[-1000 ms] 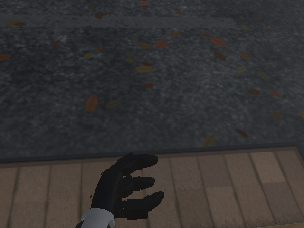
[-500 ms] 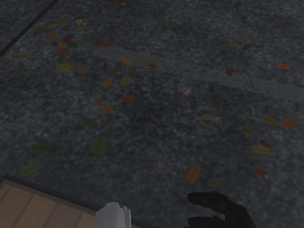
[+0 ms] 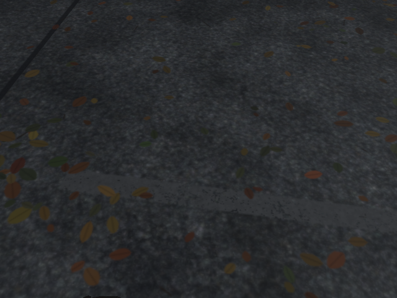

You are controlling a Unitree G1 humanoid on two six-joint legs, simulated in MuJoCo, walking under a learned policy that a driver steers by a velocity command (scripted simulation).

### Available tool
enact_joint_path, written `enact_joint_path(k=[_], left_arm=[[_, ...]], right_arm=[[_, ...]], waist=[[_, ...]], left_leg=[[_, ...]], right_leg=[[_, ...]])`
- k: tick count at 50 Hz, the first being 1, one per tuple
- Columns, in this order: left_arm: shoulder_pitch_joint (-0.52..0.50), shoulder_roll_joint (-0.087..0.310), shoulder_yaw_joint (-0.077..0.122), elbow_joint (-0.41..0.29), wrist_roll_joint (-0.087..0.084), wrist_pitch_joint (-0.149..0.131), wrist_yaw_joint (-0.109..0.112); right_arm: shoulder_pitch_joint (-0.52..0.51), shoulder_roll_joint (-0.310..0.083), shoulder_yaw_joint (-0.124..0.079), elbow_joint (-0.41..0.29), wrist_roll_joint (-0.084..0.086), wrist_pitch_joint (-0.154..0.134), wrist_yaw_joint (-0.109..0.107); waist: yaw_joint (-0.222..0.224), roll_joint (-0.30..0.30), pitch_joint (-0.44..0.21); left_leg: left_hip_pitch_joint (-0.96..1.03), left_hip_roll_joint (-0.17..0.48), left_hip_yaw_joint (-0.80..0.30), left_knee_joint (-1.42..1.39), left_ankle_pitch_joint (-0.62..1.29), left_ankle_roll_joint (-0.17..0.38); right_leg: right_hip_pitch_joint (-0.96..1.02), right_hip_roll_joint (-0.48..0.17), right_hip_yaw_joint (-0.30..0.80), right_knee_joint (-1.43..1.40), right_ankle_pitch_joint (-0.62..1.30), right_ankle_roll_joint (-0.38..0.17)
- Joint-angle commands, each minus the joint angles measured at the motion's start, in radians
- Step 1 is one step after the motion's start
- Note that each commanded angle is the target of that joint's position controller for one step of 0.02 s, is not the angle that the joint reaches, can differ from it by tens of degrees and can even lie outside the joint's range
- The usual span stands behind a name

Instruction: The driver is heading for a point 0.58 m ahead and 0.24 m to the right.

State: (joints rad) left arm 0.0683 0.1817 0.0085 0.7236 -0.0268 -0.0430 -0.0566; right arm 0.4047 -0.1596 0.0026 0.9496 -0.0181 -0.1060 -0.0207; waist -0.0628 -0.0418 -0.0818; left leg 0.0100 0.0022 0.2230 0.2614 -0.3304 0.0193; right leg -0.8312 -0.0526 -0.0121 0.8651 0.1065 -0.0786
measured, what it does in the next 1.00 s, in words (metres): walks ahead, turning right: right foot, then left foot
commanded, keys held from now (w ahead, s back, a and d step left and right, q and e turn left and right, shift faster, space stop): w+e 0.68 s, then no key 0.32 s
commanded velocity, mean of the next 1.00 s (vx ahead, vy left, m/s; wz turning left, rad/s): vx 0.43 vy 0.00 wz -0.45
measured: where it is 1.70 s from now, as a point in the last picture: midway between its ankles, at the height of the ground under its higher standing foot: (224, 279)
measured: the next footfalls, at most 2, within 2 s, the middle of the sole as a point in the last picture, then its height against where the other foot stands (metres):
right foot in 0.14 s outside the picture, level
left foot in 0.62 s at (184, 284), level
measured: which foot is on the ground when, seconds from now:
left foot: down 0.00-0.16, up 0.18-0.60, down 0.62-1.00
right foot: up 0.00-0.12, down 0.14-0.62, up 0.64-1.00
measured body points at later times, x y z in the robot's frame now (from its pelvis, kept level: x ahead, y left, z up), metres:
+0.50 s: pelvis +0.31 -0.05 +0.00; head +0.34 -0.06 +0.45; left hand +0.45 +0.19 -0.11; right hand +0.48 -0.33 -0.07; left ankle +0.53 +0.09 -0.69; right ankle +0.24 -0.11 -0.74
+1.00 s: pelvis +0.54 -0.10 +0.00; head +0.57 -0.11 +0.45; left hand +0.84 -0.01 -0.08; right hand +0.45 -0.36 -0.12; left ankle +0.56 +0.03 -0.74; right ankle +0.57 -0.26 -0.72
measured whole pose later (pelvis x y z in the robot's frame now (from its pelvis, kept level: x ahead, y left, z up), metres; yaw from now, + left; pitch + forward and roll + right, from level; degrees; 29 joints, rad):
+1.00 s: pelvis +0.54 -0.10 +0.00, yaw -29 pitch +4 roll +1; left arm 0.09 0.22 0.05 0.63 0.00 -0.03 -0.01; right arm 0.30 -0.24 -0.07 0.84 0.02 -0.06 -0.01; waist -0.08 -0.03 -0.02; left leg -0.20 0.01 0.07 0.42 -0.28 0.00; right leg -0.54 -0.03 0.04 0.62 -0.09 -0.01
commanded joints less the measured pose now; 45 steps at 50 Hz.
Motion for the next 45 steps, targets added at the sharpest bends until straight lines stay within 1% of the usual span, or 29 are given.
enact_joint_path(k=[1,4,6,7,8,9,10,11,12,13,14,17,20,22,25,27,29,30,31,32,33,34,35,36,37,39,41,43,45], left_arm=[[-0.164,0.031,0.013,-0.100,-0.002,-0.011,-0.020],[-0.124,0.065,0.034,-0.107,0.011,-0.006,-0.027],[0.050,0.123,0.066,-0.072,0.012,0.000,-0.022],[0.196,0.193,0.103,-0.036,0.017,0.002,-0.009],[0.342,0.282,0.130,-0.010,0.028,0.008,0.016],[0.300,0.332,0.132,-0.037,0.018,-0.004,0.019],[0.313,0.246,0.113,-0.037,0.019,-0.006,0.022],[0.279,0.186,0.098,-0.045,0.020,-0.013,0.029],[0.224,0.160,0.085,-0.055,0.017,-0.020,0.025],[0.183,0.138,0.078,-0.069,0.017,-0.027,0.025],[0.162,0.125,0.070,-0.077,0.022,-0.030,0.031],[0.184,0.159,0.077,-0.079,0.018,-0.034,0.050],[0.207,0.199,0.088,-0.081,0.019,-0.025,0.069],[0.239,0.212,0.094,-0.073,0.009,-0.015,0.073],[0.297,0.209,0.097,-0.059,-0.003,-0.009,0.071],[0.308,0.199,0.098,-0.059,-0.005,-0.003,0.074],[0.275,0.196,0.102,-0.075,0.002,0.000,0.073],[0.252,0.166,0.094,-0.092,0.008,-0.005,0.069],[0.236,0.103,0.072,-0.123,0.025,-0.013,0.066],[0.395,0.066,0.056,-0.144,0.003,-0.024,0.064],[0.391,0.161,0.071,-0.115,-0.006,-0.023,0.067],[0.280,0.206,0.085,-0.130,0.002,-0.016,0.066],[0.196,0.195,0.085,-0.151,0.016,-0.010,0.068],[0.155,0.183,0.088,-0.168,0.026,-0.008,0.068],[0.170,0.163,0.088,-0.166,0.025,-0.003,0.067],[0.209,0.117,0.078,-0.148,0.018,0.004,0.069],[0.184,0.088,0.067,-0.143,0.024,0.008,0.072],[0.154,0.067,0.053,-0.133,0.030,0.008,0.063],[0.104,0.078,0.053,-0.130,0.026,0.006,0.054]], right_arm=[[0.005,-0.192,-0.052,-0.038,0.012,0.006,-0.010],[-0.018,-0.225,-0.066,-0.044,0.020,0.018,-0.006],[-0.049,-0.267,-0.084,-0.059,0.027,0.034,-0.012],[-0.055,-0.276,-0.090,-0.071,0.030,0.035,-0.012],[-0.061,-0.233,-0.078,-0.108,0.010,0.022,-0.012],[0.029,-0.087,-0.031,-0.155,0.004,-0.010,0.012],[-0.081,-0.177,-0.055,-0.179,0.030,-0.053,0.027],[-0.171,-0.192,-0.056,-0.221,0.054,-0.068,0.030],[-0.219,-0.177,-0.052,-0.246,0.038,-0.074,0.021],[-0.218,-0.195,-0.063,-0.258,0.024,-0.068,0.013],[-0.199,-0.191,-0.067,-0.273,0.021,-0.054,0.014],[-0.202,-0.172,-0.069,-0.307,0.001,-0.026,0.005],[-0.315,-0.134,-0.051,-0.336,-0.012,-0.019,0.002],[-0.401,-0.109,-0.041,-0.345,-0.005,-0.021,0.008],[-0.461,-0.145,-0.053,-0.364,0.023,-0.027,0.015],[-0.463,-0.177,-0.070,-0.374,0.024,-0.036,0.022],[-0.384,-0.201,-0.092,-0.361,0.022,-0.046,0.025],[-0.282,-0.228,-0.107,-0.346,0.009,-0.050,0.022],[-0.109,-0.292,-0.126,-0.332,-0.008,-0.050,0.015],[-0.029,-0.358,-0.142,-0.298,-0.015,-0.040,0.018],[-0.035,-0.269,-0.127,-0.315,0.008,-0.033,0.015],[-0.072,-0.208,-0.112,-0.326,0.013,-0.021,0.005],[-0.123,-0.193,-0.102,-0.328,0.001,-0.010,0.002],[-0.162,-0.177,-0.094,-0.318,-0.008,-0.005,0.007],[-0.184,-0.159,-0.085,-0.307,-0.014,-0.006,0.010],[-0.195,-0.142,-0.080,-0.272,-0.007,-0.015,0.018],[-0.200,-0.181,-0.091,-0.243,-0.005,-0.014,0.015],[-0.221,-0.210,-0.097,-0.225,0.008,0.001,0.008],[-0.205,-0.234,-0.102,-0.205,0.023,0.016,0.004]], waist=[[-0.014,0.087,0.153],[0.017,0.151,0.132],[0.111,0.187,0.048],[0.180,0.166,-0.031],[0.213,0.035,-0.138],[0.102,-0.236,-0.262],[0.159,-0.113,-0.322],[0.154,-0.069,-0.202],[0.107,0.053,-0.105],[0.077,0.078,-0.072],[0.045,0.076,-0.046],[0.021,0.067,0.007],[0.047,0.039,0.046],[0.091,-0.017,0.038],[0.131,-0.061,0.024],[0.123,-0.067,0.016],[0.067,-0.092,-0.001],[0.015,-0.088,-0.064],[-0.055,0.026,-0.206],[0.017,0.414,-0.320],[-0.014,0.327,-0.272],[-0.043,0.209,-0.146],[-0.027,0.116,-0.055],[0.003,0.102,0.008],[0.041,0.119,0.031],[0.080,0.149,0.030],[0.090,0.143,0.005],[0.090,0.145,-0.037],[0.067,0.163,-0.056]], left_leg=[[0.108,0.312,-0.070,-0.080,0.468,0.103],[0.135,0.299,-0.010,0.052,0.956,0.089],[0.143,0.275,0.006,0.293,1.226,0.069],[0.045,0.228,0.006,0.497,1.160,0.042],[-0.263,0.166,-0.013,0.815,0.716,0.014],[-0.683,-0.076,-0.145,1.228,-0.176,-0.052],[-0.754,-0.028,-0.349,1.304,-0.129,-0.025],[-0.786,0.020,-0.346,1.278,-0.044,0.002],[-0.776,0.057,-0.330,1.206,0.008,0.011],[-0.747,0.085,-0.327,1.146,0.038,0.004],[-0.700,0.103,-0.330,1.116,0.056,-0.005],[-0.738,0.125,-0.310,0.979,0.051,-0.048],[-0.678,0.096,-0.263,0.688,0.192,-0.085],[-0.580,0.046,-0.242,0.489,0.328,-0.090],[-0.543,0.006,-0.257,0.343,0.373,-0.088],[-0.526,-0.003,-0.283,0.269,0.323,-0.063],[-0.405,-0.018,-0.271,0.205,0.277,-0.019],[-0.236,0.023,-0.292,0.209,0.274,0.019],[0.041,0.210,-0.468,0.229,0.249,0.088],[0.336,0.430,-0.962,0.124,0.082,0.269],[0.316,0.444,-1.059,0.080,-0.150,0.271],[0.199,0.397,-0.887,0.074,-0.155,0.222],[0.035,0.350,-0.740,0.068,0.055,0.200],[-0.091,0.307,-0.635,0.065,0.278,0.196],[-0.176,0.272,-0.539,0.059,0.458,0.187],[-0.225,0.233,-0.419,0.048,0.691,0.183],[-0.223,0.234,-0.354,0.043,0.826,0.193],[-0.240,0.216,-0.286,0.044,0.843,0.188],[-0.237,0.209,-0.255,0.048,0.800,0.177]], right_leg=[[-0.070,-0.028,-0.023,-0.158,-0.080,-0.015],[0.122,0.047,-0.130,-0.219,-0.197,-0.058],[0.338,0.123,-0.172,-0.284,-0.250,-0.098],[0.583,0.147,-0.130,-0.350,-0.194,-0.130],[0.929,-0.027,0.135,-0.299,-0.101,-0.186],[1.239,-0.280,0.728,-0.462,-0.246,-0.420],[1.206,-0.261,0.781,-0.575,-0.356,-0.375],[1.083,-0.220,0.626,-0.572,-0.317,-0.307],[0.918,-0.181,0.512,-0.587,-0.200,-0.270],[0.818,-0.152,0.436,-0.591,-0.120,-0.255],[0.727,-0.119,0.395,-0.611,-0.089,-0.252],[0.625,-0.098,0.348,-0.630,-0.012,-0.253],[0.491,-0.029,0.251,-0.620,-0.009,-0.210],[0.458,0.012,0.221,-0.593,-0.062,-0.178],[0.543,-0.020,0.297,-0.535,-0.133,-0.165],[0.628,-0.053,0.379,-0.466,-0.183,-0.146],[0.640,-0.040,0.411,-0.374,-0.157,-0.112],[0.589,0.008,0.374,-0.247,-0.106,-0.075],[0.444,0.073,0.277,0.042,-0.264,-0.026],[0.095,0.176,0.181,0.360,-0.695,0.035],[-0.039,0.094,0.205,0.522,-0.658,0.052],[-0.075,0.059,0.180,0.573,-0.546,0.061],[-0.026,0.033,0.153,0.556,-0.468,0.066],[0.020,0.022,0.153,0.520,-0.449,0.070],[0.083,0.011,0.154,0.489,-0.464,0.075],[0.135,0.017,0.126,0.363,-0.483,0.088],[0.163,0.018,0.104,0.202,-0.429,0.099],[0.262,0.009,0.071,0.033,-0.318,0.099],[0.339,0.022,0.041,-0.084,-0.226,0.097]])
